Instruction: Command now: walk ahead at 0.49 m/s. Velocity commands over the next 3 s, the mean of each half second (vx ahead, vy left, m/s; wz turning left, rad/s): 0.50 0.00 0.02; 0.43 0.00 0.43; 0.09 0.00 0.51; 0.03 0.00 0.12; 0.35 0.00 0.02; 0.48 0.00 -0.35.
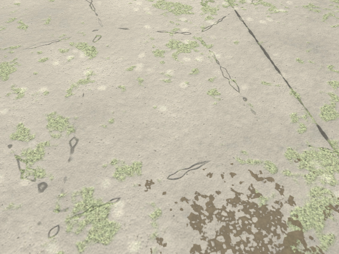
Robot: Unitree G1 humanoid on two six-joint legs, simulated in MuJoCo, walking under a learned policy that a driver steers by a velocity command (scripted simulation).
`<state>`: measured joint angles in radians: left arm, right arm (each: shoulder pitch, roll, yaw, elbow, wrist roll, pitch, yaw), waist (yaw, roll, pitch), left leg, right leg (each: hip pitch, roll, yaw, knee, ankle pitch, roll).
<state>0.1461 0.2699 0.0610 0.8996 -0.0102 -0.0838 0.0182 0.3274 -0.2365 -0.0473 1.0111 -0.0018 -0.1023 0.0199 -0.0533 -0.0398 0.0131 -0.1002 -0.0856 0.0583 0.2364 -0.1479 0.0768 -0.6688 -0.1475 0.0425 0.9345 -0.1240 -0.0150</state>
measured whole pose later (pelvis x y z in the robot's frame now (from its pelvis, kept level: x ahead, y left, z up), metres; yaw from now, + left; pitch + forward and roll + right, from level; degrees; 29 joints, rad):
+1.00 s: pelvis +0.55 +0.01 -0.01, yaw +17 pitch +2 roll +0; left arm 0.14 0.29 0.06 0.82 0.00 -0.09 0.03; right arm 0.17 -0.28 -0.08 0.80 0.00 -0.05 0.03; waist -0.01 -0.02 0.07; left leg -0.35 -0.10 -0.01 0.44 -0.13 0.11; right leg -0.54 -0.07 0.05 1.19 -0.42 0.04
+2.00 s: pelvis +0.69 +0.05 -0.01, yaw +34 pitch -1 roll +0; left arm 0.23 0.27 0.05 0.88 0.01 -0.01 0.02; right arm 0.23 -0.21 -0.02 0.80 -0.01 0.00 -0.01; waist 0.02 -0.01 0.00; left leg -0.18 -0.03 -0.03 0.53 -0.33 0.03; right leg -0.27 -0.05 0.02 0.53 -0.27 0.05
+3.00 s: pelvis +1.08 +0.28 +0.00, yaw +21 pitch +0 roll +3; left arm 0.21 0.31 0.08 0.79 -0.03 -0.02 0.01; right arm 0.28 -0.27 -0.08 0.89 -0.01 -0.11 0.01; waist -0.04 -0.05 0.04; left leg -0.09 -0.04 0.18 0.26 -0.18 0.04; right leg -0.68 -0.13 0.07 1.02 -0.15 -0.01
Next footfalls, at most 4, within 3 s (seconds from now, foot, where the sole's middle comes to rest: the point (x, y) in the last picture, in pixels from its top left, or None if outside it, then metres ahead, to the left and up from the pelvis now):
0.24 right None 0.33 -0.16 -0.78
0.82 left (146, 225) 0.63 0.09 -0.78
1.30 right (175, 181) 0.83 -0.04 -0.78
1.68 left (133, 223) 0.64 0.14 -0.78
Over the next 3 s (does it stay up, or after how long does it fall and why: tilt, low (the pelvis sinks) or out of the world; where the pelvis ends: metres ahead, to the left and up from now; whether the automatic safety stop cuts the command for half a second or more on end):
stays up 1.08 0.28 0.00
